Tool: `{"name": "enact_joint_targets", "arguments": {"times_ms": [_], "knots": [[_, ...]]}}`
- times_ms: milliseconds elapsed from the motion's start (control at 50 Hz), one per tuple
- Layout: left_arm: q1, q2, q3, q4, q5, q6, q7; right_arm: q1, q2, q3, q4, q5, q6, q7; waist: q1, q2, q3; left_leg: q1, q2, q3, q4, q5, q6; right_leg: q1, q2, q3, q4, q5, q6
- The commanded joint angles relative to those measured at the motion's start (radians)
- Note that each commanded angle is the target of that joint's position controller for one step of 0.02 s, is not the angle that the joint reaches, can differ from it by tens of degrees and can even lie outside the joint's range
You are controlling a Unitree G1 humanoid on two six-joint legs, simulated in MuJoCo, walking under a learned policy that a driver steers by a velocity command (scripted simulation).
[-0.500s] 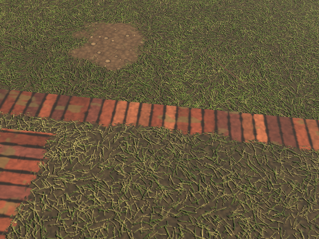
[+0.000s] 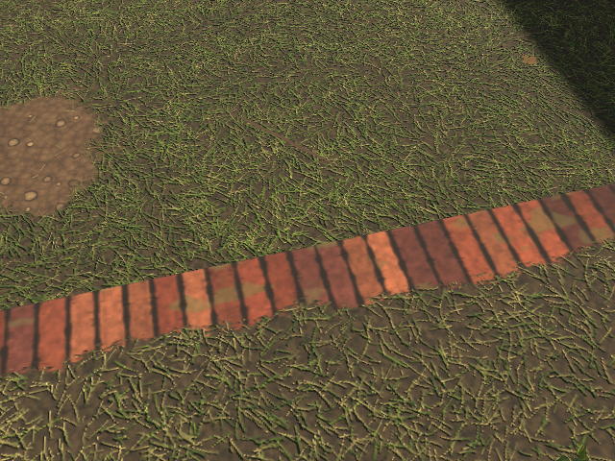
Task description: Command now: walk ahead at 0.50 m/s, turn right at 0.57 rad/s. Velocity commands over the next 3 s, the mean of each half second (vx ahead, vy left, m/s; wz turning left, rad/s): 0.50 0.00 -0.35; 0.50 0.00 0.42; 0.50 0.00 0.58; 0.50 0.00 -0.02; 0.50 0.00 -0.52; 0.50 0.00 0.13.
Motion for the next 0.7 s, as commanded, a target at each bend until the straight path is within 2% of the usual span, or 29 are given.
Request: {"name": "enact_joint_targets", "arguments": {"times_ms": [20,60,120,200,260,280,320,360,380,400,420,440,460,480,500,520,540,580,640,700], "knots": [[0.025,0.097,0.024,-0.079,0.012,-0.022,0.013,-0.005,-0.134,-0.035,-0.092,-0.023,-0.022,-0.006,-0.007,-0.028,-0.138,-0.288,0.070,-0.076,-0.044,0.112,0.009,0.317,-0.263,0.421,-0.332,0.181,-0.190],[0.035,0.110,0.028,-0.080,0.009,-0.028,0.022,-0.003,-0.108,-0.033,-0.100,-0.033,0.000,-0.004,-0.019,-0.028,-0.127,-0.256,0.063,-0.056,-0.118,0.145,-0.018,0.247,-0.239,0.369,-0.354,0.284,-0.199],[0.092,0.140,0.036,-0.065,0.004,-0.027,0.043,-0.100,-0.077,-0.021,-0.137,-0.040,0.012,-0.006,0.006,-0.034,-0.090,-0.296,0.036,-0.036,-0.289,0.278,-0.053,0.210,-0.205,0.306,-0.362,0.339,-0.182],[0.150,0.140,0.035,-0.049,-0.006,-0.014,0.058,-0.245,-0.048,-0.006,-0.172,-0.029,0.002,0.011,0.066,-0.085,-0.068,-0.237,-0.029,-0.030,-0.590,0.487,-0.053,0.199,-0.162,0.286,-0.336,0.211,-0.125],[0.189,0.142,0.035,-0.033,-0.009,-0.007,0.061,-0.304,-0.063,-0.007,-0.191,-0.016,-0.012,0.028,0.090,-0.102,-0.061,-0.196,-0.055,-0.033,-0.690,0.511,-0.042,0.238,-0.191,0.337,-0.297,0.160,-0.117],[0.202,0.129,0.030,-0.024,-0.007,-0.006,0.063,-0.301,-0.068,-0.008,-0.189,-0.015,-0.018,0.036,0.093,-0.105,-0.064,-0.195,-0.051,-0.033,-0.713,0.511,-0.030,0.279,-0.211,0.347,-0.279,0.153,-0.115],[0.212,0.131,0.030,-0.012,0.000,-0.004,0.066,-0.289,-0.084,-0.013,-0.188,-0.015,-0.026,0.047,0.090,-0.123,-0.056,-0.191,-0.045,-0.026,-0.737,0.456,0.004,0.351,-0.254,0.374,-0.244,0.193,-0.105],[0.193,0.140,0.032,-0.009,0.005,0.002,0.065,-0.229,-0.103,-0.021,-0.179,-0.014,-0.029,0.047,0.052,-0.149,-0.063,-0.126,-0.063,0.010,-0.766,0.362,0.051,0.401,-0.265,0.365,-0.181,0.377,-0.085],[0.181,0.127,0.026,-0.013,0.007,0.004,0.064,-0.136,-0.128,-0.036,-0.151,-0.020,-0.032,0.043,0.006,-0.133,-0.117,0.001,-0.087,0.035,-0.798,0.375,0.087,0.411,-0.221,0.319,-0.068,0.545,-0.063],[0.171,0.102,0.013,-0.029,0.016,0.004,0.063,0.004,-0.166,-0.047,-0.128,-0.032,-0.034,0.041,-0.054,-0.085,-0.247,0.240,0.003,-0.068,-0.758,0.437,0.152,0.326,-0.174,0.265,0.148,0.524,-0.034],[0.296,0.053,-0.003,-0.033,0.015,-0.008,0.065,0.135,-0.247,-0.069,-0.110,-0.042,-0.030,0.043,-0.042,0.145,-0.400,0.609,0.198,-0.431,-0.761,0.397,0.312,0.008,-0.038,0.175,0.512,0.197,0.043],[0.326,0.056,-0.013,-0.030,0.007,-0.022,0.060,0.182,-0.215,-0.063,-0.074,-0.007,-0.019,0.056,-0.041,0.316,-0.405,0.712,0.292,-0.772,-0.934,0.136,0.385,-0.247,0.020,0.165,0.691,-0.344,0.076],[0.211,0.134,0.004,-0.048,-0.004,-0.033,0.055,0.130,-0.141,-0.041,-0.087,0.014,-0.013,0.056,-0.061,0.185,-0.238,0.609,0.266,-0.730,-0.962,-0.028,0.331,-0.362,-0.051,0.198,0.754,-0.305,0.065],[0.101,0.135,0.002,-0.075,-0.003,-0.042,0.051,0.073,-0.116,-0.031,-0.107,0.002,0.000,0.052,-0.060,0.078,-0.141,0.471,0.221,-0.603,-0.976,-0.001,0.294,-0.368,-0.088,0.169,0.730,-0.223,0.060],[0.047,0.118,0.000,-0.091,0.014,-0.050,0.050,0.041,-0.106,-0.024,-0.114,-0.010,0.007,0.052,-0.039,0.017,-0.066,0.350,0.180,-0.518,-0.997,0.097,0.282,-0.356,-0.114,0.150,0.656,-0.173,0.063],[0.049,0.112,0.005,-0.095,0.029,-0.054,0.052,0.024,-0.093,-0.018,-0.122,-0.017,0.008,0.049,-0.012,0.019,-0.060,0.289,0.142,-0.463,-1.009,0.190,0.268,-0.306,-0.143,0.150,0.573,-0.131,0.068],[0.065,0.098,0.005,-0.094,0.033,-0.055,0.052,0.017,-0.091,-0.016,-0.126,-0.020,0.010,0.046,0.007,0.046,-0.070,0.253,0.109,-0.422,-1.021,0.263,0.262,-0.257,-0.151,0.140,0.518,-0.113,0.079],[0.072,0.072,0.000,-0.097,0.038,-0.048,0.057,0.027,-0.099,-0.019,-0.122,-0.014,0.013,0.038,0.019,0.082,-0.092,0.214,0.082,-0.357,-1.027,0.389,0.273,-0.217,-0.145,0.110,0.428,-0.105,0.107],[-0.027,0.041,-0.014,-0.117,0.038,-0.044,0.062,0.068,-0.140,-0.034,-0.107,-0.005,0.024,0.019,-0.007,0.073,-0.080,0.157,0.056,-0.290,-1.028,0.462,0.263,-0.181,-0.124,0.089,0.226,0.028,0.138],[-0.124,0.026,-0.022,-0.131,0.030,-0.049,0.051,0.122,-0.145,-0.035,-0.090,0.004,0.041,0.004,-0.043,0.081,-0.077,0.140,0.036,-0.278,-1.001,0.443,0.234,-0.117,-0.087,0.094,0.058,0.197,0.147]]}}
